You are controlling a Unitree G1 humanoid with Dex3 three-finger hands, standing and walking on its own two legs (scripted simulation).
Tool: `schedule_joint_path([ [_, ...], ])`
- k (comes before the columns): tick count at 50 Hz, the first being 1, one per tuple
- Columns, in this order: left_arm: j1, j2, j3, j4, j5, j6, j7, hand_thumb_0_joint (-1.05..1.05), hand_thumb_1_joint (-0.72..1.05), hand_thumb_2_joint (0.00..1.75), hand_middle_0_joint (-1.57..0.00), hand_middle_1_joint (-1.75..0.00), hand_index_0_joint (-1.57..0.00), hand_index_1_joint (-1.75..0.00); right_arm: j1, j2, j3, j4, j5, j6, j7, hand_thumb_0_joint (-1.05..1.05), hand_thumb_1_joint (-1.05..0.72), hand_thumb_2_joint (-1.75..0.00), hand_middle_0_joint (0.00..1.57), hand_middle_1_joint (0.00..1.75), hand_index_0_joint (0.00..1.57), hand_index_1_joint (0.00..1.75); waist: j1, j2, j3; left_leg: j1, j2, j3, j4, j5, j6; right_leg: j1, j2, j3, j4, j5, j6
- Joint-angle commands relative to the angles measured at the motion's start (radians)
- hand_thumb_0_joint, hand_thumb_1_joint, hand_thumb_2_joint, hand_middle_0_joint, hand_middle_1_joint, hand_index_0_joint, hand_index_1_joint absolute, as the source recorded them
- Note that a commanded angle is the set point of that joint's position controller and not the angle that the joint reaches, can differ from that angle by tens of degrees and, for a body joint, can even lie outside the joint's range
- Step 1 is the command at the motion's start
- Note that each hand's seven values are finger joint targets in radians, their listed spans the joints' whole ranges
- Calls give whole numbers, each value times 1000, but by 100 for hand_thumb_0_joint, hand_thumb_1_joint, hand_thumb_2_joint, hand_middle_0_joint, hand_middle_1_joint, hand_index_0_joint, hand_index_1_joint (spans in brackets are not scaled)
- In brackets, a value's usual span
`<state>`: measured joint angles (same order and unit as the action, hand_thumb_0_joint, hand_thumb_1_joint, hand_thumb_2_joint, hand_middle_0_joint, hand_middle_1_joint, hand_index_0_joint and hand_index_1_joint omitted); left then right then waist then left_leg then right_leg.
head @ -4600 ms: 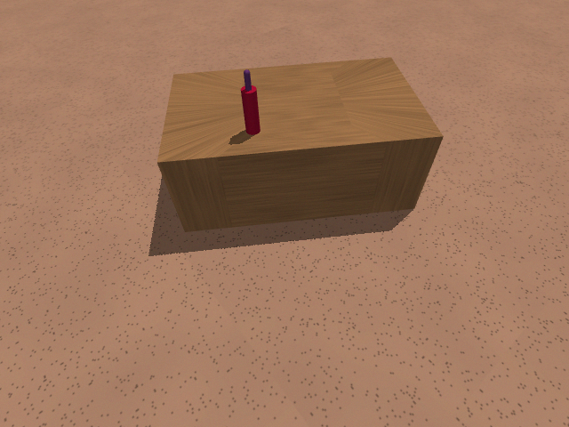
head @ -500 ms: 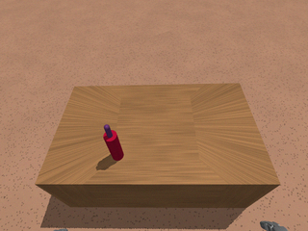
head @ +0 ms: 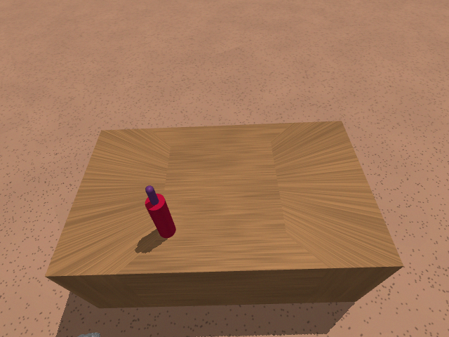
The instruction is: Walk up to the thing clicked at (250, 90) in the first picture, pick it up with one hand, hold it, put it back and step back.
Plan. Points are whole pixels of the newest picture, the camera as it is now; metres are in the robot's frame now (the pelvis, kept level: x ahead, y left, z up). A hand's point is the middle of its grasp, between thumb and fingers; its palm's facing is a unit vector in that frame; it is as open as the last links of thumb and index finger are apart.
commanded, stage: walk up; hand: left
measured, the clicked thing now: (159, 211) +0.48 +0.22 -0.23
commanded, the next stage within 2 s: stand in 0.14 s
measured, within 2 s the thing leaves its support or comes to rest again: neither
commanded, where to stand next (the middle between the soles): +0.02 +0.02 m, yaw +0 degrees
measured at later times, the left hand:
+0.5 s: hand out of the picture +0.08 +0.24 -0.15, palm faces -0.02 -0.94 -0.35, open 7.4 cm
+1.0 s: hand out of the picture +0.08 +0.23 -0.15, palm faces -0.01 -0.94 -0.35, open 7.4 cm
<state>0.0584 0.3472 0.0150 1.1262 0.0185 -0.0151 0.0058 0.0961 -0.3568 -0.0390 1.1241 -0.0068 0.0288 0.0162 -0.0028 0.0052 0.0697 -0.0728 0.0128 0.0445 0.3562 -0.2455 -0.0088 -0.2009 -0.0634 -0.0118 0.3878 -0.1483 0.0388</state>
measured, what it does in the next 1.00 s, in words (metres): stands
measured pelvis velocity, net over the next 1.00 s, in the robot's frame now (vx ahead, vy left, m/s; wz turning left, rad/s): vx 0.00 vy -0.02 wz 0.01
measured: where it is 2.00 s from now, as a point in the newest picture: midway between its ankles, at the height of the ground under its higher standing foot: outside the picture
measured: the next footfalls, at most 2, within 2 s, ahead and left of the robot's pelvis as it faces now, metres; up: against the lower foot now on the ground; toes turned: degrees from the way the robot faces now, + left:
none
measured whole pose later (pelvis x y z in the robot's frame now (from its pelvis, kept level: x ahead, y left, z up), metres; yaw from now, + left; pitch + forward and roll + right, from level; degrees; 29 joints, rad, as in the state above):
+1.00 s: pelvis +0.00 -0.02 +0.00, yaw +1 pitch -2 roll +0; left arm 0.09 0.35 0.00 1.13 0.01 -0.02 -0.01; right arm 0.12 -0.35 -0.02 1.13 -0.01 0.00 0.01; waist 0.00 0.01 0.05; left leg -0.04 0.05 0.02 0.30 -0.22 -0.05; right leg -0.17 -0.03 -0.04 0.35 -0.14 0.01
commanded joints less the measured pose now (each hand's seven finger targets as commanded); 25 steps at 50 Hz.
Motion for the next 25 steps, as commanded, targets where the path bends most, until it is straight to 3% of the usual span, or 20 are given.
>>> schedule_joint_path([
  [1, -45, 225, 41, -66, -2, -18, 13, 0, 90, 90, -20, -30, -20, -30, -47, -212, -37, -78, -3, -25, -10, 0, -90, -90, 20, 30, 20, 30, 2, -19, -113, -32, 110, -63, -65, 118, 38, 74, -77, 60, -32, 163, -51],
  [6, -37, 224, 41, -66, -1, -20, 14, 0, 90, 90, -20, -30, -20, -30, -51, -211, -38, -83, -2, -22, -9, 0, -90, -90, 20, 30, 20, 30, 6, -15, -103, -32, 108, -64, -61, 101, 38, 62, -77, 68, -42, 150, -52],
  [7, -34, 212, 27, -57, -7, -16, 9, 0, 90, 90, -20, -30, -20, -30, -42, -186, -26, -77, -4, -32, -11, 0, -90, -90, 20, 30, 20, 30, -10, -47, -133, -18, 123, -96, -96, 122, 27, 76, -70, 65, -48, 128, -49],
  [8, -33, 204, 27, -61, -7, -15, 7, 0, 90, 90, -20, -30, -20, -30, -49, -205, -27, -75, -5, -37, -12, 0, -90, -90, 20, 30, 20, 30, -3, -30, -118, -21, 125, -97, -100, 123, 27, 79, -68, 71, -57, 128, -45],
  [15, -18, 212, 23, -61, -8, -16, 1, 0, 90, 90, -20, -30, -20, -30, -44, -210, -22, -63, -8, -53, -17, 0, -90, -90, 20, 30, 20, 30, -2, 5, -121, -7, 132, -85, -106, 214, 15, 106, -78, 72, -55, 197, -50],
  [19, -24, 219, 21, -61, -9, -14, 1, 0, 90, 90, -20, -30, -20, -30, -35, -204, -20, -54, -7, -52, -18, 0, -90, -90, 20, 30, 20, 30, -4, -3, -84, -35, 126, -86, -120, 124, 9, 93, -75, 77, -79, 116, -49],
  [25, -16, 228, 24, -60, -7, -19, 1, 0, 90, 90, -20, -30, -20, -30, -36, -199, -21, -57, -5, -51, -16, 0, -90, -90, 20, 30, 20, 30, -5, -19, -102, -18, 125, -85, -117, 129, 12, 97, -77, 77, -82, 137, -52],
])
